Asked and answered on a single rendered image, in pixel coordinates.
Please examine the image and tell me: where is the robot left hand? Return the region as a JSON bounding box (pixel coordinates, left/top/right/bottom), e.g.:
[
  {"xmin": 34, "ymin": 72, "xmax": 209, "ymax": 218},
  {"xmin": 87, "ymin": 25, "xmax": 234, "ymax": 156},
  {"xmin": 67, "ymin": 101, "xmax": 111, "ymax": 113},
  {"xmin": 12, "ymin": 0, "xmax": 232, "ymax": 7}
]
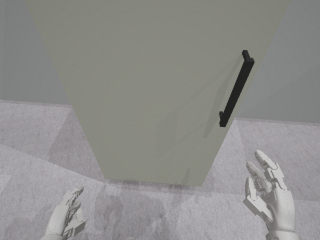
[{"xmin": 44, "ymin": 185, "xmax": 86, "ymax": 240}]

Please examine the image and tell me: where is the right robot forearm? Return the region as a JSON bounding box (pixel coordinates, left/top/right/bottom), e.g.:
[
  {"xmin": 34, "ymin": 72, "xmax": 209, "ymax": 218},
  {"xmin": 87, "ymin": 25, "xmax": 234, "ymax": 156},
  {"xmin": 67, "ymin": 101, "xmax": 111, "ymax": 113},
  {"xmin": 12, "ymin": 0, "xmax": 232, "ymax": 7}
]
[{"xmin": 266, "ymin": 229, "xmax": 301, "ymax": 240}]

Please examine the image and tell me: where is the fridge door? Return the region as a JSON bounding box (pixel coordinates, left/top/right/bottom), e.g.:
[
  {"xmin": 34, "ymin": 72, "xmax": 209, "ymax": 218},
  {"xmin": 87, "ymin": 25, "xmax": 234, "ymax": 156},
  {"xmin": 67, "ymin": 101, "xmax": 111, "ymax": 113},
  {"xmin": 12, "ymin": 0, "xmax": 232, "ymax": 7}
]
[{"xmin": 24, "ymin": 0, "xmax": 291, "ymax": 187}]

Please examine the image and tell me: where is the robot right hand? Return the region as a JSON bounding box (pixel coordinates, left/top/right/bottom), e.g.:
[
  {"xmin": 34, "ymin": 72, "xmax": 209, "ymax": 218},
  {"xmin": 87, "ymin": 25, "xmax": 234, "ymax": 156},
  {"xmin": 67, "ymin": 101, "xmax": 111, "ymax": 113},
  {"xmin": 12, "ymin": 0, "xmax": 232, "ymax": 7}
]
[{"xmin": 243, "ymin": 149, "xmax": 296, "ymax": 232}]

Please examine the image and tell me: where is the handle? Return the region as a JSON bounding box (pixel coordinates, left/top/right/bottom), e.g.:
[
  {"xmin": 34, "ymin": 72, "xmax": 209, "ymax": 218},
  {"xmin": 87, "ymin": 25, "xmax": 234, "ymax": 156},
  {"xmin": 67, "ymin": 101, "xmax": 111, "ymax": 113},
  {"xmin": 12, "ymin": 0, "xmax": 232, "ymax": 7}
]
[{"xmin": 219, "ymin": 50, "xmax": 255, "ymax": 127}]

